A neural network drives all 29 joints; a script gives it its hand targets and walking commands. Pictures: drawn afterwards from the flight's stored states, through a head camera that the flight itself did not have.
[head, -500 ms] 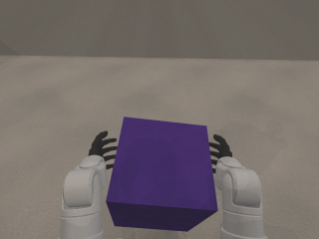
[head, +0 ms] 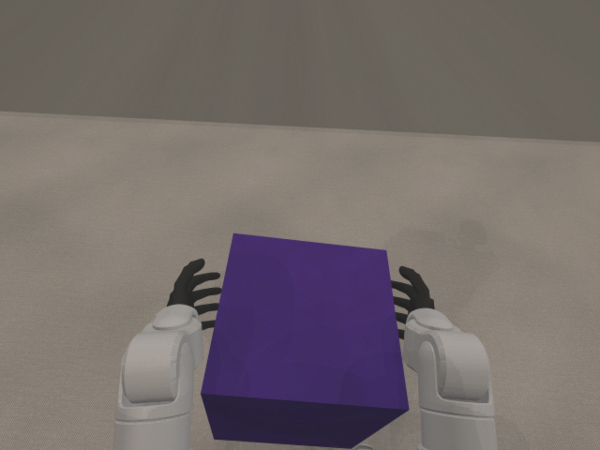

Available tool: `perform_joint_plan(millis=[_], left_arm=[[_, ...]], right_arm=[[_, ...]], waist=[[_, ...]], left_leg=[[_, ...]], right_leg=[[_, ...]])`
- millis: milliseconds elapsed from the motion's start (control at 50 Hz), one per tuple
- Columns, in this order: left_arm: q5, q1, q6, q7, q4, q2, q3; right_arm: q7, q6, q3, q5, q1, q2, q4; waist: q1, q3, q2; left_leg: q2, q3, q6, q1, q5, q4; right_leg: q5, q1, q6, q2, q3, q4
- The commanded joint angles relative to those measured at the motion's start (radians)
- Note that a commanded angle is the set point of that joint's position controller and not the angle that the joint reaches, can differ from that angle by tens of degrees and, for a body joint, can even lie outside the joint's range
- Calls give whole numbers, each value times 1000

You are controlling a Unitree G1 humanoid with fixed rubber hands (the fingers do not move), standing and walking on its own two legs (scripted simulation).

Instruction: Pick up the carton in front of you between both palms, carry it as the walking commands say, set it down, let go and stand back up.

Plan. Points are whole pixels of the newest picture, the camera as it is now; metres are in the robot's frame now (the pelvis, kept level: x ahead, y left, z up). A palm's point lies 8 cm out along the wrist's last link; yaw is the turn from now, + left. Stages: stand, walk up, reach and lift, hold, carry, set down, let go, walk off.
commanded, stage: carry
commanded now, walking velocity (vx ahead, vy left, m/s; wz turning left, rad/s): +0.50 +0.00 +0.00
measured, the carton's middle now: (296, 348) +0.28 +0.00 -0.03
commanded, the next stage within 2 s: none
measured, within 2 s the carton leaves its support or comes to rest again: neither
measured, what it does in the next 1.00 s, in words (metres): walks ahead: right foot, then left foot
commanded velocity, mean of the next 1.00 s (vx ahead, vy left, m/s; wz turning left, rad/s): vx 0.29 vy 0.00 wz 0.00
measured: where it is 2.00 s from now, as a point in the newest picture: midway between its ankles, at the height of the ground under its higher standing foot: (285, 340)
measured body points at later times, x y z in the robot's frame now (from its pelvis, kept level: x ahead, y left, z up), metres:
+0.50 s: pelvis +0.33 -0.04 +0.00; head +0.35 -0.05 +0.45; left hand +0.62 +0.12 +0.09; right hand +0.63 -0.18 +0.08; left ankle +0.43 +0.12 -0.70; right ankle +0.27 -0.12 -0.75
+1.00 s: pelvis +0.61 +0.01 -0.01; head +0.64 +0.02 +0.44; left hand +0.90 +0.16 +0.06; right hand +0.91 -0.14 +0.06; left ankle +0.60 +0.09 -0.75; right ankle +0.69 -0.11 -0.75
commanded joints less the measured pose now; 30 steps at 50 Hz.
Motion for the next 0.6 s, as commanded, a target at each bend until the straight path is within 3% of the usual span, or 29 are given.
perform_joint_plan(millis=[0, 60, 100, 140, 160, 180, 200, 220, 260, 300, 360, 400, 460, 580], left_arm=[[-445, -448, 6, -280, -87, -1043, -708], [-448, -449, 36, -284, -87, -990, -692], [-448, -452, 57, -289, -75, -959, -676], [-444, -436, 73, -293, -45, -940, -655], [-441, -428, 80, -295, -38, -928, -643], [-428, -446, 73, -300, 2, -914, -627], [-438, -442, 72, -302, 12, -950, -629], [-445, -471, 69, -304, -9, -970, -629], [-457, -515, 58, -306, -39, -1027, -641], [-468, -546, 50, -309, -68, -1050, -647], [-474, -526, 50, -314, -95, -1036, -645], [-471, -510, 55, -313, -107, -1014, -641], [-450, -457, 68, -311, -72, -986, -629], [-421, -442, 71, -314, 2, -988, -628]], right_arm=[[383, -14, 672, 433, -476, 975, -122], [371, 10, 663, 414, -466, 931, -122], [366, 28, 663, 407, -474, 906, -118], [363, 44, 665, 407, -494, 883, -116], [363, 52, 662, 407, -505, 866, -114], [361, 66, 676, 419, -548, 889, -139], [364, 67, 675, 414, -558, 878, -121], [366, 61, 681, 417, -572, 918, -98], [368, 43, 691, 429, -592, 974, -101], [362, 30, 700, 436, -600, 1010, -116], [344, 18, 706, 424, -576, 1018, -139], [336, 22, 707, 416, -564, 1007, -154], [335, 37, 699, 405, -517, 985, -128], [366, 53, 686, 413, -517, 976, -63]], waist=[[-9, -189, 150], [-10, -141, 162], [-7, -139, 170], [19, -225, 113], [41, -296, 14], [38, -385, -282], [37, -348, -305], [32, -339, -227], [23, -321, -38], [18, -325, -84], [19, -298, -118], [21, -271, -127], [24, -222, -122], [29, -124, -151]], left_leg=[[218, -114, 85, 218, 318, -70], [216, -85, 60, 228, 380, -46], [212, -56, 39, 230, 487, 26], [147, 19, -10, 119, 543, 306], [125, 11, -36, -38, 315, 538], [-1, -35, -85, -374, 36, 843], [-44, -147, -69, -530, -257, 988], [17, -207, -39, -562, -248, 1056], [89, -233, -23, -546, -148, 980], [99, -208, -25, -487, -70, 867], [89, -158, -45, -515, -11, 732], [88, -129, -63, -556, 42, 625], [74, -88, -67, -561, 119, 451], [28, -22, -24, -427, 222, 231]], right_leg=[[91, -20, -5, 25, -55, -135], [142, 37, -32, 41, -80, -223], [127, 135, -49, 62, -105, -266], [49, 459, -50, 130, -173, -317], [-48, 650, -59, -16, 13, -333], [-179, 899, -213, -286, 491, -434], [-2, 899, -243, -313, 619, -528], [137, 878, -225, -287, 483, -489], [273, 762, -171, -240, 305, -464], [201, 696, -130, -207, 191, -503], [146, 690, -144, -185, 113, -556], [171, 717, -159, -173, 78, -573], [247, 745, -151, -143, 22, -567], [382, 748, -105, -130, -52, -516]])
